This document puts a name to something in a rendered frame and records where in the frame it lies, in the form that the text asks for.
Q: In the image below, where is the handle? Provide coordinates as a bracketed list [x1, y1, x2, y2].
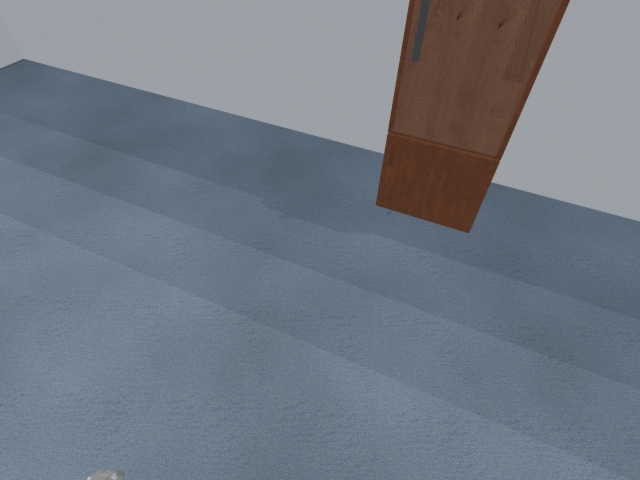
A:
[411, 0, 431, 62]

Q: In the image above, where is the cupboard door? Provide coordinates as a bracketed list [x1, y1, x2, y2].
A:
[392, 0, 562, 156]

